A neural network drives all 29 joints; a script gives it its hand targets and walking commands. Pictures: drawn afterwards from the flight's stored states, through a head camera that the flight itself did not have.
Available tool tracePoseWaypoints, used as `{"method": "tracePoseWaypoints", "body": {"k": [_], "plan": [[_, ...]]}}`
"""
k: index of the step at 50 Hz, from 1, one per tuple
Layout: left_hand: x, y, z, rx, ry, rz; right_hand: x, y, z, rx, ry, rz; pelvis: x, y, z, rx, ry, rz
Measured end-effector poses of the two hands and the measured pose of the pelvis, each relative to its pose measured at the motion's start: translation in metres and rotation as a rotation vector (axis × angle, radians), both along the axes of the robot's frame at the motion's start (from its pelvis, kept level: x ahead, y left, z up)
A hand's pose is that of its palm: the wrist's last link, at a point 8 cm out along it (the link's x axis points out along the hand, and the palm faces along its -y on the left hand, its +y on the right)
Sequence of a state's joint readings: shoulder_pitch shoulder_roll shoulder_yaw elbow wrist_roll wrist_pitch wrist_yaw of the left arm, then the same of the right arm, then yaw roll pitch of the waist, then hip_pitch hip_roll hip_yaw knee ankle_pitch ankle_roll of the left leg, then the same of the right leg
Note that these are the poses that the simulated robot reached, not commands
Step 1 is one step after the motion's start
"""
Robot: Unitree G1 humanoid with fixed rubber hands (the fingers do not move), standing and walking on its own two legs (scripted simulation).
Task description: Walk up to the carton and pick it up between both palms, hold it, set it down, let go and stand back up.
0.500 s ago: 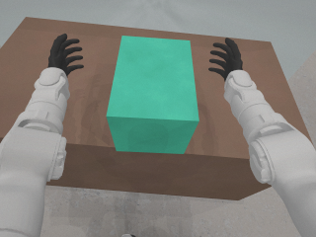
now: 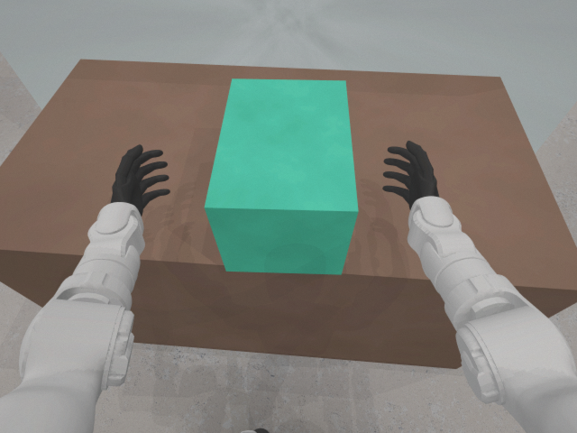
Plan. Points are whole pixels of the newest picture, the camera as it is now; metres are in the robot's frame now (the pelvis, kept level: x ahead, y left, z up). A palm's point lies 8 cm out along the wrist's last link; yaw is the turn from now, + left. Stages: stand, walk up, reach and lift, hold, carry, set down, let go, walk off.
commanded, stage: set down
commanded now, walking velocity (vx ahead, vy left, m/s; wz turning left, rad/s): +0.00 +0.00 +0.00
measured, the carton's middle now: (286, 175) +0.54 +0.04 -0.02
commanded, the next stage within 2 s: let go in 2.00 s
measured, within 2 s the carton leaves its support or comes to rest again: neither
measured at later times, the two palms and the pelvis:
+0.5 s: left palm (134, 247) +0.36 +0.26 +0.02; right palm (423, 236) +0.38 -0.16 +0.03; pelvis +0.00 +0.01 +0.00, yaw +0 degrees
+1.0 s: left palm (140, 295) +0.30 +0.25 -0.02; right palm (425, 289) +0.32 -0.16 -0.01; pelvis +0.02 +0.00 +0.00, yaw +0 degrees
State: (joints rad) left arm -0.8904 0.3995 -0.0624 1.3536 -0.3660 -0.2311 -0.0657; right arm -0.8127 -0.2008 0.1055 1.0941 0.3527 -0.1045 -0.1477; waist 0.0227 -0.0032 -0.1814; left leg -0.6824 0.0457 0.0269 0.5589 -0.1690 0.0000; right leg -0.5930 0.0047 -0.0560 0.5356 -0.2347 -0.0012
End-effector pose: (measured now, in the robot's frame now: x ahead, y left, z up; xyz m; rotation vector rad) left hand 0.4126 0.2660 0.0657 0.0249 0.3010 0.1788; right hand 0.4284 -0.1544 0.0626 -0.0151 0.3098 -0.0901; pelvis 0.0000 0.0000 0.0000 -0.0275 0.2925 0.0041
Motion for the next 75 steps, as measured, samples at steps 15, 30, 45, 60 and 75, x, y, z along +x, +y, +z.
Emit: {"method": "tracePoseWaypoints", "body": {"k": [15,30,45,60,75], "plan": [[-0.016,-0.002,-0.010,-0.013,-0.055,-0.048,-0.014,0.019,0.014,-0.022,-0.036,-0.020,-0.006,0.002,-0.009,-0.012,-0.025,0.028],[-0.069,0.002,-0.056,0.000,0.003,-0.037,-0.069,-0.005,-0.056,0.039,0.038,-0.067,0.005,0.014,-0.004,-0.012,-0.123,0.002],[-0.095,-0.008,-0.073,-0.012,0.004,-0.065,-0.098,0.000,-0.074,0.045,-0.028,-0.029,0.017,0.008,-0.005,0.000,-0.162,0.002],[-0.145,-0.017,-0.099,-0.007,0.124,-0.066,-0.153,-0.020,-0.089,-0.015,0.086,-0.026,0.025,-0.003,0.005,0.005,-0.279,-0.005],[-0.176,-0.026,-0.098,0.020,0.281,-0.054,-0.184,-0.037,-0.101,-0.037,0.189,0.000,0.023,-0.009,0.012,0.028,-0.337,-0.005]]}}
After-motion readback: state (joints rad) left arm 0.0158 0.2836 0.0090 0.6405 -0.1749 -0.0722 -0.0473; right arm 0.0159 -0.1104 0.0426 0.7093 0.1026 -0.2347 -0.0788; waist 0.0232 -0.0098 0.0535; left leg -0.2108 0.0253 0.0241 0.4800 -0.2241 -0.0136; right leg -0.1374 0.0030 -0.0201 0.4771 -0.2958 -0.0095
